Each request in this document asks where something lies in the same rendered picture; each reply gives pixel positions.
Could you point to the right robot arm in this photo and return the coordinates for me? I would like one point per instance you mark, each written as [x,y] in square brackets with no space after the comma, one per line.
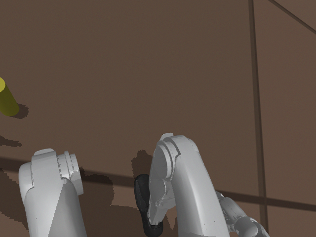
[248,227]

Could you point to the right robot hand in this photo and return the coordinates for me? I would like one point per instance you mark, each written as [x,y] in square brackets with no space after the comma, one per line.
[231,211]

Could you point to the right robot foot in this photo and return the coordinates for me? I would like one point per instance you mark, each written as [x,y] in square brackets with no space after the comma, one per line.
[142,196]

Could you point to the can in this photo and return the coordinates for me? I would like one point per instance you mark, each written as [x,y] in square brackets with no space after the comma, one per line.
[8,105]

